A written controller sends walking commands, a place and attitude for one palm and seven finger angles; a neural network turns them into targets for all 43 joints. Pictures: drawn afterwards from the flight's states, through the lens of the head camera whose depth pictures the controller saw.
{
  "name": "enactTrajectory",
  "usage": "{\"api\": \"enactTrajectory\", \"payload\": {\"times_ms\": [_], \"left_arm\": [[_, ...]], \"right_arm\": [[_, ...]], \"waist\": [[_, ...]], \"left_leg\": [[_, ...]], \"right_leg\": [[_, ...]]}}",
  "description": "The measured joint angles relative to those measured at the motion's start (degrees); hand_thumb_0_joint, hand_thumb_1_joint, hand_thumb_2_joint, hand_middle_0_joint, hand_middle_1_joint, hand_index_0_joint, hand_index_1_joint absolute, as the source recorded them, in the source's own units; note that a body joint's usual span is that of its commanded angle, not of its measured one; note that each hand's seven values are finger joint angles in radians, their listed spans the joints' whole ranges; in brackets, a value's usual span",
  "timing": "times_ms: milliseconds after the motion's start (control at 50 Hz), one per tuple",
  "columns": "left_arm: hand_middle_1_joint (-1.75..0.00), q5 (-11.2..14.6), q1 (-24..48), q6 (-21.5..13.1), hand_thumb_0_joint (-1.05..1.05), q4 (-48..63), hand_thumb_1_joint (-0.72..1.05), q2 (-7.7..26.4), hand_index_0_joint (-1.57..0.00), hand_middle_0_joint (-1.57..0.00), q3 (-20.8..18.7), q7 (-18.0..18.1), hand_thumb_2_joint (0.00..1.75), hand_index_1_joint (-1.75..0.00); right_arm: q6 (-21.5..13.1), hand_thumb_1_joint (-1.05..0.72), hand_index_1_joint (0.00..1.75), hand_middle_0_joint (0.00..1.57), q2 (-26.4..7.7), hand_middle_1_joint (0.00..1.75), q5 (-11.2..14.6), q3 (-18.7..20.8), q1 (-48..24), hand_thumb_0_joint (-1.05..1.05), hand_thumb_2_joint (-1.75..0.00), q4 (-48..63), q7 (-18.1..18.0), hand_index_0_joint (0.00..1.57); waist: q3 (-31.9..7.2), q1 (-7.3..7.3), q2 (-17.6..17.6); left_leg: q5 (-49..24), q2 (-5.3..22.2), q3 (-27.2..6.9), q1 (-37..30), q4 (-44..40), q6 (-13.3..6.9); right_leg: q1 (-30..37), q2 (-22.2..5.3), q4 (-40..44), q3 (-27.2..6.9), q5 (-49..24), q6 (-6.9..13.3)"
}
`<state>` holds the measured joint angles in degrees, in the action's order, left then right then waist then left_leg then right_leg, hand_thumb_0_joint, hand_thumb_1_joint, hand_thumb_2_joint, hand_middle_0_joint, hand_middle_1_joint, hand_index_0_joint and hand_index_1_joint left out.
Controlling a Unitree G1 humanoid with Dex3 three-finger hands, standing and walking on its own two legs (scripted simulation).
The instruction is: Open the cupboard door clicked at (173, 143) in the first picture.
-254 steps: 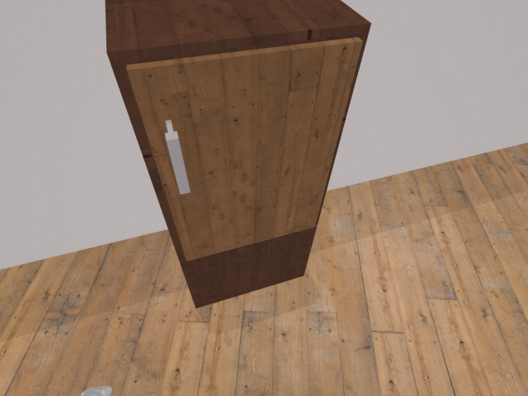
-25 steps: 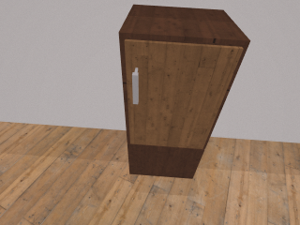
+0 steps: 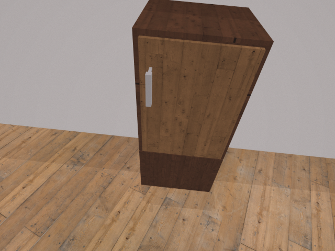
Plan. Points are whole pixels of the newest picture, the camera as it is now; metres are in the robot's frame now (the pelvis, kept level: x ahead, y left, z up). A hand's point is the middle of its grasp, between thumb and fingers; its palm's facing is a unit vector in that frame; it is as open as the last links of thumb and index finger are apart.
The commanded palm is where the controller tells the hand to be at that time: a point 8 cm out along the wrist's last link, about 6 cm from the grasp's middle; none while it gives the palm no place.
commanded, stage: shuffle to correct the standing spot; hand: left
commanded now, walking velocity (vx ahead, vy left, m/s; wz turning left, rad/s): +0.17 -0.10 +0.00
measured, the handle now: (149, 87) +0.65 +0.13 +0.05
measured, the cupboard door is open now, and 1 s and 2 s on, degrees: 0 0 0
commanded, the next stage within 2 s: come to a stop and stand still in 0.80 s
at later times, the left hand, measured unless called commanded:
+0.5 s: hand out of the picture +0.07 +0.16 -0.17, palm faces -0.03 -0.99 -0.15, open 7.3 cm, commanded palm none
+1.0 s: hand out of the picture +0.12 +0.10 -0.19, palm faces +0.06 -0.99 -0.12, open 7.3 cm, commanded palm none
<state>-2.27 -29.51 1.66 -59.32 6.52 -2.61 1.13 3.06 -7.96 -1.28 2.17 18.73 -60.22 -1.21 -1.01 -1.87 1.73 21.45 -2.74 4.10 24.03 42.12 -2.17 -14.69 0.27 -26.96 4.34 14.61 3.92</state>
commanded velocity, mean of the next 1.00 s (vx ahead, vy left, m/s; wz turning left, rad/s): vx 0.14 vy -0.06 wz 0.00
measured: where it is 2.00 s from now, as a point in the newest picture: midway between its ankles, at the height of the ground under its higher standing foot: outside the picture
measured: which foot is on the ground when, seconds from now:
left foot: up 0.00-0.16, down 0.18-0.62, up 0.64-0.92, down 0.94-1.00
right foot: down 0.00-0.18, up 0.20-0.60, down 0.62-1.00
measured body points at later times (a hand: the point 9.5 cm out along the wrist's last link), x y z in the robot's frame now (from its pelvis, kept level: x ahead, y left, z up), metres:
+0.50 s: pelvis +0.02 -0.02 +0.01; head +0.04 +0.00 +0.46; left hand +0.07 +0.21 -0.15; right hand -0.09 -0.20 -0.13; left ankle -0.03 +0.09 -0.74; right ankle +0.09 -0.18 -0.69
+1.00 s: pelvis +0.12 -0.06 -0.01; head +0.11 -0.03 +0.44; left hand +0.12 +0.16 -0.18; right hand +0.17 -0.30 -0.14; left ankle +0.16 +0.02 -0.74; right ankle +0.10 -0.16 -0.73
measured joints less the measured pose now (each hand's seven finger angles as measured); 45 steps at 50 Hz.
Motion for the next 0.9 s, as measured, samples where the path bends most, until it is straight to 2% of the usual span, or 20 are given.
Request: {"api": "enactTrajectory", "payload": {"times_ms": [40, 60, 80, 120, 180, 220, 240, 300, 360, 420, 480, 580, 600, 620, 660, 700, 740, 780, 820, 900], "left_arm": [[-0.30, 0.34, -0.07, 0.47, 0.00, -1.16, 0.91, 0.15, -0.19, -0.20, -0.41, 0.71, 0.89, -0.30], [-0.30, 0.30, 0.18, 0.74, 0.00, -1.93, 0.91, 0.33, -0.19, -0.20, -0.47, 0.98, 0.89, -0.30], [-0.30, 0.15, 0.64, 0.84, 0.00, -2.49, 0.91, 0.60, -0.19, -0.20, -0.46, 1.12, 0.89, -0.30], [-0.30, -0.20, 1.96, 0.51, 0.00, -2.46, 0.91, 1.21, -0.19, -0.20, -0.30, 1.21, 0.89, -0.30], [-0.30, 0.05, 5.05, -0.20, 0.01, -0.26, 0.91, 1.59, -0.20, -0.20, -0.10, 0.73, 0.89, -0.30], [-0.30, 0.17, 7.10, -0.07, 0.01, 0.98, 0.91, 2.25, -0.20, -0.20, -0.60, -0.01, 0.89, -0.30], [-0.30, 0.00, 7.72, 0.24, 0.00, 1.49, 0.91, 2.46, -0.19, -0.20, -0.83, -0.51, 0.89, -0.30], [-0.30, -0.68, 9.40, 0.71, 0.02, 1.82, 0.94, 3.78, -0.20, -0.20, -1.55, -1.15, 0.89, -0.30], [-0.30, -0.24, 11.08, -0.28, 0.02, 2.92, 0.94, 4.64, -0.19, -0.20, -1.94, -1.90, 0.89, -0.30], [-0.30, 0.18, 12.66, -0.80, 0.02, 3.35, 0.94, 4.67, -0.19, -0.20, -1.95, -2.22, 0.90, -0.30], [-0.30, 0.54, 14.26, -0.84, 0.01, 3.01, 0.93, 4.18, -0.19, -0.20, -1.47, -2.32, 0.90, -0.30], [-0.30, 0.77, 17.62, -1.87, 0.01, 2.66, 0.93, 3.07, -0.19, -0.20, -0.86, -2.25, 0.90, -0.30], [-0.30, 0.79, 17.96, -2.56, 0.01, 2.90, 0.93, 2.97, -0.19, -0.20, -0.67, -2.31, 0.90, -0.30], [-0.30, 0.74, 18.45, -3.39, 0.00, 2.98, 0.93, 2.62, -0.19, -0.20, -0.56, -2.20, 0.90, -0.30], [-0.30, 1.15, 19.57, -4.38, 0.00, 3.29, 0.93, 1.43, -0.19, -0.20, -0.45, -1.48, 0.89, -0.30], [-0.30, 1.44, 19.67, -5.35, -0.02, 3.94, 0.95, 0.99, -0.20, -0.20, -0.84, -0.60, 0.89, -0.30], [-0.30, 1.38, 18.86, -5.78, -0.03, 4.02, 0.96, 1.24, -0.20, -0.20, -1.10, 0.21, 0.89, -0.30], [-0.30, 1.01, 17.67, -5.67, -0.03, 3.48, 0.97, 1.79, -0.20, -0.20, -1.11, 0.75, 0.89, -0.30], [-0.30, 0.72, 16.37, -5.26, -0.03, 2.66, 0.97, 2.41, -0.20, -0.20, -0.84, 0.78, 0.89, -0.30], [-0.30, 0.61, 13.62, -4.28, -0.02, 0.93, 0.95, 2.80, -0.20, -0.20, -0.28, 0.08, 0.89, -0.30]], "right_arm": [[0.32, -0.90, 0.30, 0.20, 0.35, 0.29, -0.13, 0.55, -0.06, 0.01, -0.90, 0.66, 0.54, 0.20], [0.06, -0.90, 0.30, 0.20, 0.59, 0.29, -0.14, 0.71, 0.25, 0.01, -0.90, 1.10, 0.78, 0.20], [-0.49, -0.90, 0.30, 0.20, 0.89, 0.29, -0.14, 0.71, 0.87, 0.01, -0.90, 1.56, 0.95, 0.20], [-1.78, -0.90, 0.30, 0.20, 1.51, 0.29, -0.07, 0.56, 2.62, 0.01, -0.90, 2.09, 1.04, 0.20], [-3.70, -0.90, 0.30, 0.20, 1.81, 0.29, -0.09, -0.20, 5.07, 0.01, -0.90, 2.05, 0.44, 0.19], [-3.84, -0.91, 0.30, 0.20, 2.99, 0.29, -0.32, -0.72, 5.46, 0.00, -0.90, 0.62, -0.43, 0.19], [-3.73, -0.91, 0.30, 0.20, 3.36, 0.29, -0.36, -0.98, 6.17, 0.00, -0.90, 0.14, -0.66, 0.19], [-4.25, -0.90, 0.30, 0.20, 4.10, 0.29, -0.28, -1.52, 8.84, 0.01, -0.90, -1.54, -1.02, 0.20], [-5.40, -0.90, 0.30, 0.20, 4.66, 0.29, -0.09, -2.04, 10.51, 0.01, -0.90, -2.69, -1.01, 0.20], [-6.27, -0.90, 0.30, 0.20, 4.79, 0.29, -0.16, -2.18, 10.79, 0.01, -0.90, -3.13, -0.89, 0.20], [-6.65, -0.90, 0.30, 0.20, 4.46, 0.29, -0.54, -1.97, 10.19, 0.01, -0.90, -2.96, -0.64, 0.20], [-6.35, -0.90, 0.30, 0.20, 3.74, 0.30, -0.85, -1.46, 9.37, 0.01, -0.90, -2.44, -0.27, 0.20], [-6.22, -0.90, 0.30, 0.20, 3.68, 0.30, -0.65, -1.38, 9.72, 0.01, -0.90, -2.50, -0.16, 0.20], [-6.03, -0.90, 0.30, 0.20, 3.46, 0.30, -0.27, -1.29, 9.87, 0.01, -0.90, -2.74, 0.01, 0.20], [-4.75, -0.90, 0.30, 0.20, 2.63, 0.30, 0.24, -1.10, 8.58, 0.01, -0.90, -3.37, 0.20, 0.20], [-3.70, -0.90, 0.30, 0.20, 1.89, 0.29, 0.19, -0.66, 6.92, 0.01, -0.90, -3.62, 0.64, 0.20], [-3.01, -0.90, 0.30, 0.20, 1.04, 0.29, -0.08, -0.12, 4.68, 0.01, -0.90, -3.08, 1.04, 0.20], [-2.82, -0.91, 0.30, 0.20, 0.36, 0.29, -0.24, 0.32, 2.22, 0.01, -0.90, -1.73, 1.23, 0.19], [-3.01, -0.91, 0.30, 0.20, 0.05, 0.29, -0.26, 0.50, -0.23, 0.01, -0.90, -0.03, 1.36, 0.19], [-4.04, -0.94, 0.30, 0.20, -1.23, 0.29, -0.38, 0.77, -3.43, 0.02, -0.90, 2.09, 1.10, 0.19]], "waist": [[-0.80, 0.48, 1.18], [-1.45, 1.12, 1.86], [-2.08, 1.72, 2.54], [-3.24, 2.16, 3.38], [-3.29, 2.04, 2.44], [-2.25, 2.17, 4.12], [-2.29, 2.19, 4.40], [-2.64, 2.70, 3.55], [-1.54, 2.62, 2.49], [0.09, 2.85, 1.46], [1.82, 3.89, 0.54], [3.93, 6.01, -0.47], [3.92, 5.99, -0.37], [3.94, 5.62, -0.66], [4.70, 5.12, -2.16], [4.51, 4.08, -2.69], [3.59, 3.50, -2.73], [2.54, 3.46, -2.55], [1.75, 3.38, -2.14], [1.37, 2.41, -1.34]], "left_leg": [[-1.38, 0.17, -0.66, 4.25, 15.41, 0.44], [-1.38, 0.70, -0.44, 4.39, 19.25, 0.48], [-0.82, 1.43, 0.07, 2.95, 19.09, 0.38], [1.73, 2.72, 0.96, -2.56, 10.62, 0.07], [0.97, 3.91, 0.89, -11.72, -9.56, -0.32], [-1.97, 2.78, 1.97, -11.49, -9.37, -0.70], [-1.96, 2.59, 2.49, -11.96, -9.76, -0.88], [-3.48, 2.81, 2.30, -14.41, -14.49, -0.67], [-6.18, 3.16, 1.82, -16.64, -19.80, -0.29], [-7.50, 3.71, 1.97, -17.80, -22.91, 0.16], [-7.45, 4.50, 2.49, -18.49, -24.03, 0.87], [-3.81, 6.08, 2.79, -17.80, -19.85, 3.04], [-2.07, 6.24, 2.66, -17.14, -17.26, 3.55], [0.24, 6.74, 2.46, -15.55, -12.85, 3.10], [7.25, 7.17, -0.15, -9.96, 2.39, 1.67], [6.72, 6.85, -0.92, -4.19, 15.41, 0.89], [3.69, 6.98, -0.31, 0.10, 20.76, 0.87], [1.10, 7.27, 0.61, 2.34, 18.64, 1.17], [-0.79, 7.39, 1.47, 2.70, 12.48, 1.47], [-4.16, 6.81, 2.42, -0.99, -1.49, 1.78]], "right_leg": [[-0.49, -0.33, 1.30, 0.10, -4.01, -0.11], [-0.73, -0.61, 1.72, 0.18, -5.46, -0.57], [-0.91, -0.85, 2.03, 0.23, -6.40, -1.06], [-1.85, -0.87, 1.53, 0.25, -6.28, -1.27], [-5.94, -0.11, -4.65, 1.11, -1.52, -1.25], [-10.15, -0.58, -14.42, -1.29, 4.66, -1.69], [-12.30, -0.45, -19.73, -2.42, 4.98, -1.76], [-17.20, -0.68, -31.43, -4.05, -0.22, -2.37], [-19.84, -2.34, -35.43, -4.87, -5.42, -3.00], [-20.59, -4.07, -32.95, -4.76, -7.26, -3.50], [-18.36, -5.40, -23.49, -2.88, -5.74, -3.75], [-10.07, -4.02, -6.19, 0.83, -2.91, -2.79], [-7.43, -3.62, -2.94, 1.37, -4.00, -2.43], [-6.23, -3.33, -2.07, 1.65, -4.96, -2.23], [-5.78, -2.64, -4.98, 3.12, -2.63, -1.98], [-3.74, -2.24, -4.62, 4.30, -1.06, -1.58], [-1.37, -1.66, -2.28, 4.96, -1.34, -1.52], [0.62, -1.07, 0.14, 5.35, -1.86, -1.24], [2.04, -0.56, 1.74, 5.40, -2.04, -1.03], [3.97, 0.18, 1.37, 5.18, -0.41, -1.28]]}}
